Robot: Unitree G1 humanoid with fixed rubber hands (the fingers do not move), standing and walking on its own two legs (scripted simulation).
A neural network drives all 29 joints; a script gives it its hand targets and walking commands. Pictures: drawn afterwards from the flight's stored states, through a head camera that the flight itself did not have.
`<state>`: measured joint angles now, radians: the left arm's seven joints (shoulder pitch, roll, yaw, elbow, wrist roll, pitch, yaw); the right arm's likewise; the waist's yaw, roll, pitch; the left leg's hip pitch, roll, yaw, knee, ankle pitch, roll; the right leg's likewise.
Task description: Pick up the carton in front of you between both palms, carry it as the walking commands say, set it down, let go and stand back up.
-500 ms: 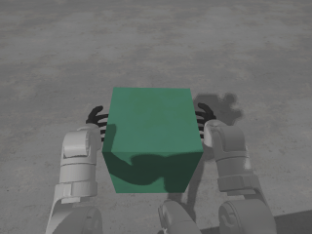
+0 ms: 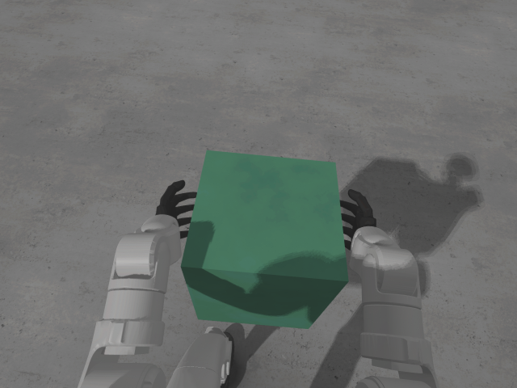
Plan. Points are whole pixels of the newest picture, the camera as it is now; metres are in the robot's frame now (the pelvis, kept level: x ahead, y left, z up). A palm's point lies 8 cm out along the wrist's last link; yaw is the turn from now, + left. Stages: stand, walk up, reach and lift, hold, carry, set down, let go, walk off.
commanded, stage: carry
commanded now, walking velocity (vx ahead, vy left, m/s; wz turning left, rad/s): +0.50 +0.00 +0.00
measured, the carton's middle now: (261, 246) +0.34 +0.03 -0.04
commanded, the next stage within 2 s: none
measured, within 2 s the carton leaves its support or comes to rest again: neither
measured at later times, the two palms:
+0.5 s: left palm (240, 67) +0.64 +0.10 +0.09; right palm (396, 79) +0.65 -0.20 +0.09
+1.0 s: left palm out of the picture +0.95 +0.12 +0.09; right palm (373, 0) +0.94 -0.18 +0.10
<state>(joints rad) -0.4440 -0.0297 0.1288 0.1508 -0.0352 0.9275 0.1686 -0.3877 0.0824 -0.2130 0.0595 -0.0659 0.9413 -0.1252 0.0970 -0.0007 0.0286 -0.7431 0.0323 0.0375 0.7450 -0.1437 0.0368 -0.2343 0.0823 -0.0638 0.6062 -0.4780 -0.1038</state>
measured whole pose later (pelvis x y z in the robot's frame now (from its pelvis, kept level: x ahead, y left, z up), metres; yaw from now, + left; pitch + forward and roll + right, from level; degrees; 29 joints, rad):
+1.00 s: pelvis +0.68 -0.02 +0.01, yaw -3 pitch +3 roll +1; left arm -0.18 -0.13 0.14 -0.30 0.11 1.24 0.09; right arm -0.20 0.14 -0.11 -0.26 -0.12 1.22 -0.08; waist -0.02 -0.03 -0.10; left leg -0.43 0.05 0.26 0.54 -0.17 0.08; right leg -0.26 -0.06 -0.06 1.09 -0.45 0.00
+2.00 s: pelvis +1.31 -0.04 +0.01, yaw -4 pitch +3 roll +0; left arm -0.16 -0.13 0.13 -0.33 0.12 1.23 0.08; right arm -0.18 0.14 -0.10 -0.29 -0.11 1.21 -0.08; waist -0.01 -0.03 -0.05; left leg -0.40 0.05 0.25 0.50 -0.16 0.08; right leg -0.29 -0.09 -0.05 1.13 -0.41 0.00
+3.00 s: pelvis +1.97 -0.08 +0.01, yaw -3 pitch +3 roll +1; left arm -0.18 -0.14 0.14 -0.37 0.11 1.23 0.08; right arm -0.21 0.14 -0.10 -0.33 -0.12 1.21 -0.08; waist -0.01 -0.04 -0.02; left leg -0.45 0.03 0.25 0.49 -0.09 0.11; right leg -0.16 -0.05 -0.07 0.94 -0.52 0.04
